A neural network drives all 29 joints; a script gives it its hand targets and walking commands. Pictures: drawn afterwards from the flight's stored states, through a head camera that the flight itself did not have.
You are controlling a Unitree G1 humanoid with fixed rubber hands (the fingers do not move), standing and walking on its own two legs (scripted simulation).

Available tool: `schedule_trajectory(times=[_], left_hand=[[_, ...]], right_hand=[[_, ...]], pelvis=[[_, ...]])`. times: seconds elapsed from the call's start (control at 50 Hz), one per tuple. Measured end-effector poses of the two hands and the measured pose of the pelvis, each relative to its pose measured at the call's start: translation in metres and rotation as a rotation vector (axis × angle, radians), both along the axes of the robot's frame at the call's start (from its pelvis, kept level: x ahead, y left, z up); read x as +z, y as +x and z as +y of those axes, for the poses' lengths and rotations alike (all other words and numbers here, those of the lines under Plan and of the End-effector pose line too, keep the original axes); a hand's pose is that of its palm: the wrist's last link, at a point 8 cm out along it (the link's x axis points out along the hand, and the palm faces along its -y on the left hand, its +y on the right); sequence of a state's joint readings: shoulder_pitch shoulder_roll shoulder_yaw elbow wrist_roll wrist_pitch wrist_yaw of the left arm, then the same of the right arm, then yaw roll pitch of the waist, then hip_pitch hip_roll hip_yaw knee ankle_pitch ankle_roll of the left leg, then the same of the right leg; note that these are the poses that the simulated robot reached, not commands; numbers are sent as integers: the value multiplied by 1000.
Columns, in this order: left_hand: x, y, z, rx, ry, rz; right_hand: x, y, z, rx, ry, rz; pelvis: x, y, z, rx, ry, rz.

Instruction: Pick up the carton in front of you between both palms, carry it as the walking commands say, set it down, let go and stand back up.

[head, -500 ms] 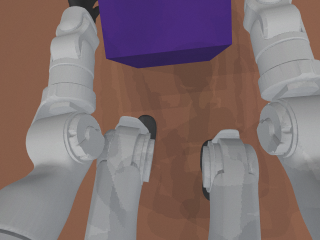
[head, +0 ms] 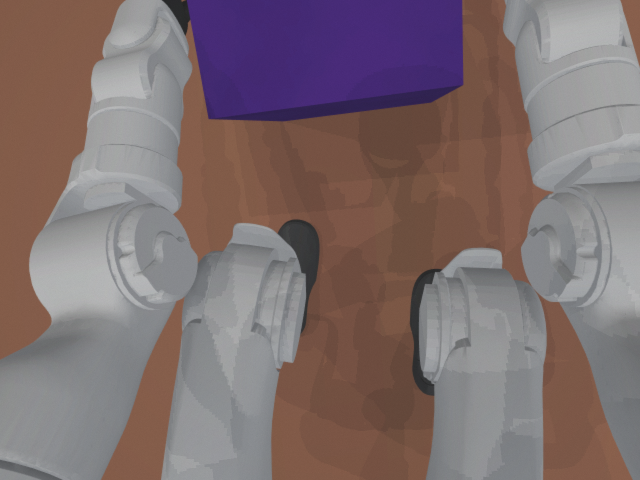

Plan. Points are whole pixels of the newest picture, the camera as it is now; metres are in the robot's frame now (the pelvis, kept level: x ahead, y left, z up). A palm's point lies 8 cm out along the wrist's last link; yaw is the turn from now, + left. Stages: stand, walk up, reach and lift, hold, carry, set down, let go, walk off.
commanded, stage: set down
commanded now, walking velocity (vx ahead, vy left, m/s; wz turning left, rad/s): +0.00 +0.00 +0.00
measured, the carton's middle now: (335, 9) +0.54 +0.07 -0.25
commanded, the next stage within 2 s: let go in 1.26 s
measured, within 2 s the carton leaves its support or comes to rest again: neither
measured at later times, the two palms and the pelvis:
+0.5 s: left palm out of the picture +0.53 +0.23 -0.09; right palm out of the picture +0.61 -0.13 -0.08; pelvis +0.00 +0.01 +0.03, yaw -1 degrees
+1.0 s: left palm out of the picture +0.53 +0.24 +0.06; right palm out of the picture +0.61 -0.14 +0.06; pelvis +0.02 +0.01 +0.16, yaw -1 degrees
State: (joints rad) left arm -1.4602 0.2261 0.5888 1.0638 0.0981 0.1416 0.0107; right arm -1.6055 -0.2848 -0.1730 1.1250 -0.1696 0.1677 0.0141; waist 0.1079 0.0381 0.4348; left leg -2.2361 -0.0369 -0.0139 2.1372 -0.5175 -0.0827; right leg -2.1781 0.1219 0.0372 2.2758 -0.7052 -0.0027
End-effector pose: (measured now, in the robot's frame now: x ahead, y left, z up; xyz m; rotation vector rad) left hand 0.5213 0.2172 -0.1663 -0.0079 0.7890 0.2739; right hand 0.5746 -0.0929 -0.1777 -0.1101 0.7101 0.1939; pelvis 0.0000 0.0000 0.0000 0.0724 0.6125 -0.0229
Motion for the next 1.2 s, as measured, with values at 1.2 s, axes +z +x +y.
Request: schedule_trajectory(times=[1.2], left_hand=[[292, 0, 28, 78, 23, -160]], right_hand=[[308, 34, -52, -90, -80, -72]], pelvis=[[219, 23, 12, 4, -37, 213]])
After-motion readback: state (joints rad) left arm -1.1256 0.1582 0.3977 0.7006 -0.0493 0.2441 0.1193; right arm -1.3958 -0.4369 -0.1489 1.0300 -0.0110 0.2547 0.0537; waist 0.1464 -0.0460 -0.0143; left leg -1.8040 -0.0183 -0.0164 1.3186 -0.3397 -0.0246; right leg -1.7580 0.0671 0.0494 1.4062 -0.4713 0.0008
